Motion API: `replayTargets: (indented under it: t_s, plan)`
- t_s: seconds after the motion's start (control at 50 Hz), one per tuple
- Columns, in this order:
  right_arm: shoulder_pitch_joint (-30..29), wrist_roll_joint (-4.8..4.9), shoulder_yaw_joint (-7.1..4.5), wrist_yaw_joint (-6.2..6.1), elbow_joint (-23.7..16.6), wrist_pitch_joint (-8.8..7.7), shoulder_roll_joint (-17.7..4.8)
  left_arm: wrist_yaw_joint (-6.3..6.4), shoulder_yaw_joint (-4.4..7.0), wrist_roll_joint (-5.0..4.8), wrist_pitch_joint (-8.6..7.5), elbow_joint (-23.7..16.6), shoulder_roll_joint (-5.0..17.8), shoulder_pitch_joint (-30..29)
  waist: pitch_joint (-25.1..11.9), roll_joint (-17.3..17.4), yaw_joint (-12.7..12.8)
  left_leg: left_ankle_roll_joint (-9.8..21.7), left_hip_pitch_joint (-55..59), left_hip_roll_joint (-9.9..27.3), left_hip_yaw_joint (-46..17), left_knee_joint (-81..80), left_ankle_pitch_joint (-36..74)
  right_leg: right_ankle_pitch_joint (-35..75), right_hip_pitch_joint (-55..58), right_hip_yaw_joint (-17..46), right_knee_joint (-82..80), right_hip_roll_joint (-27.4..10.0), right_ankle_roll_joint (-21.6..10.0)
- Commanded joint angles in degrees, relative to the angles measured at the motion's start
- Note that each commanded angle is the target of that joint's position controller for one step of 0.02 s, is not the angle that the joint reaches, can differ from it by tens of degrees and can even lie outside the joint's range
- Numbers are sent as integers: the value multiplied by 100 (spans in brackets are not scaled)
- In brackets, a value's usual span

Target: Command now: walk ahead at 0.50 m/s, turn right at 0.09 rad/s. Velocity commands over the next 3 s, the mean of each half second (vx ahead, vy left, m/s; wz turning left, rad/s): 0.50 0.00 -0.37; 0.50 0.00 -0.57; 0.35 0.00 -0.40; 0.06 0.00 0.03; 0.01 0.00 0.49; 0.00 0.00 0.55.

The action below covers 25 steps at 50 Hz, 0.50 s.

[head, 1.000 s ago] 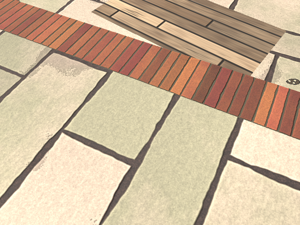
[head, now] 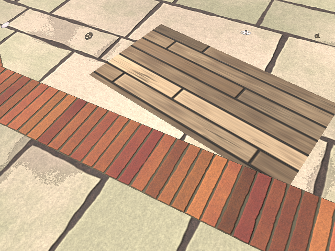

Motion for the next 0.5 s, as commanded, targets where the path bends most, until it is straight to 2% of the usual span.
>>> replayTargets:
  t_s: [0.02,0.06,0.08,0.1,0.12,0.14,0.16,0.18,0.2,0.22,0.26,0.28,0.32,0.36,0.44,0.5]
  plan:
    - [-714,12,-36,-12,-534,-113,-311,60,122,35,-20,-50,773,489,425,-620,10,109,-150,-188,134,-405,-101,3064,84,867,2,-1709,-680]
    - [-574,26,-71,-28,-565,-181,-400,94,153,68,8,-69,883,346,370,-625,-146,224,146,-302,97,-666,-500,3694,286,954,374,-1797,-658]
    - [-238,32,-105,-55,-484,-224,-461,103,172,74,16,-108,950,185,224,-645,-327,292,674,-444,123,-845,-716,4306,228,932,731,-1764,-583]
    - [386,26,-163,-98,-290,-273,-553,92,190,64,25,-135,1008,62,-87,-625,-583,370,1482,-625,191,-1092,-765,4771,116,891,1393,-1646,-506]
    - [1353,-37,-250,-159,12,-346,-725,68,180,14,31,-182,975,-62,-625,-416,-988,499,2832,-539,107,-1416,-431,4353,-418,709,2478,-1370,-389]
    - [2327,-203,-387,-237,134,-396,-1242,40,110,-63,18,-402,730,-72,-1441,165,-1258,753,4357,807,-1275,-1485,-868,2334,-1604,503,4151,-989,-275]
    - [2375,-219,-490,-189,115,-338,-1682,47,30,-288,71,-425,160,747,-2087,1383,-848,1410,5511,2238,-3705,-2151,-1160,-1672,-3417,266,5947,-66,-92]
    - [1846,-62,-409,-158,-22,-249,-1216,81,191,-102,152,-383,798,300,-1543,274,-757,1214,4794,1925,-3612,-2383,-1856,-1299,-3771,806,6339,-464,-172]
    - [1253,-24,-285,-150,-115,-259,-813,41,225,-64,156,-519,772,-187,-706,32,-584,1011,3900,1703,-2705,-2582,-1889,-746,-3845,836,6197,-678,-173]
    - [1002,-30,-230,-142,-132,-296,-599,13,212,-53,168,-569,613,-373,-315,-42,-467,852,3277,1464,-2045,-2813,-1422,-428,-3698,802,5980,-860,-150]
    - [1048,15,-168,-211,-18,-363,-387,-72,239,72,314,-578,486,-344,-80,208,-243,588,2671,1098,-1126,-3005,-844,-212,-3387,744,5719,-1028,-65]
    - [1209,30,-159,-227,43,-411,-355,-109,249,84,378,-606,425,-360,-92,237,-215,568,2602,1065,-911,-3044,-571,-133,-3348,706,5715,-1027,-39]
    - [1445,76,-183,-245,124,-489,-448,-163,256,91,466,-740,362,-609,-30,206,-165,560,2662,1028,-501,-3123,-125,153,-3655,640,5660,-1077,9]
    - [1633,61,-199,-256,163,-513,-520,-203,254,100,518,-905,374,-1001,67,168,-192,542,2759,999,-157,-3173,118,547,-4062,581,5502,-1140,54]
    - [1943,39,-165,-270,249,-515,-484,-275,207,83,531,-1248,379,-1829,273,160,-306,480,2958,857,448,-3136,798,1271,-4368,367,4452,-1090,125]
    - [2167,40,-171,-308,295,-491,-597,-317,137,99,523,-1486,326,-2412,362,193,-450,418,3192,903,805,-3051,1348,1511,-4127,-18,3486,-971,67]
Next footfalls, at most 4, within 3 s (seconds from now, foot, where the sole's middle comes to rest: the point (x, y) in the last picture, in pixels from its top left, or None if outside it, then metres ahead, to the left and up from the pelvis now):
0.12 left None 0.24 0.11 -0.78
0.68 right None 0.47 -0.11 -0.78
1.24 left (224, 177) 0.81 -0.16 -0.78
1.70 right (264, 209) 0.66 -0.32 -0.78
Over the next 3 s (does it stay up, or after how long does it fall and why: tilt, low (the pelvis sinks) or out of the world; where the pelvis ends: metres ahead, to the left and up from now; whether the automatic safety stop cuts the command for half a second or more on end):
stays up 0.62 -0.18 -0.01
